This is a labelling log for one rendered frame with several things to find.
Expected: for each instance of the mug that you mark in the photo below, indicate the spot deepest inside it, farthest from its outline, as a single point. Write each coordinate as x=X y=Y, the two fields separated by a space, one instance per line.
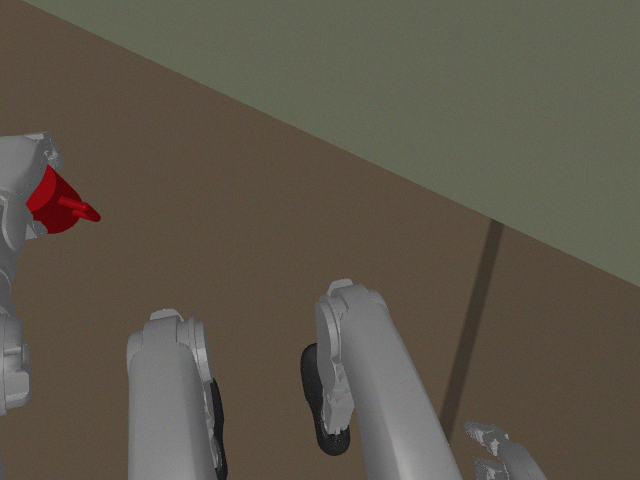
x=57 y=205

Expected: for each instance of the left robot foot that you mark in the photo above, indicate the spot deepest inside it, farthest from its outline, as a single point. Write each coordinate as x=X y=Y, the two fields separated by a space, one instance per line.
x=222 y=469

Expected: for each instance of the left robot arm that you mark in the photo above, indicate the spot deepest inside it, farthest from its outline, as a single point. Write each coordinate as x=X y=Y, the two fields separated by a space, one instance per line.
x=15 y=363

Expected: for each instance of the left robot hand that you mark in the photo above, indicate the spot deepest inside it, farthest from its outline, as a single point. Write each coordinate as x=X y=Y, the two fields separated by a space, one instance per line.
x=23 y=162

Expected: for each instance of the right robot hand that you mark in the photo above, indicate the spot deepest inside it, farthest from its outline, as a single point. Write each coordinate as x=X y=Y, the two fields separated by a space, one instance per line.
x=515 y=461

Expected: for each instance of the right robot foot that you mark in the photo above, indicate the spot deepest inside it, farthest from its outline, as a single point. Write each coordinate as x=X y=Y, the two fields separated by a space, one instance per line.
x=331 y=444

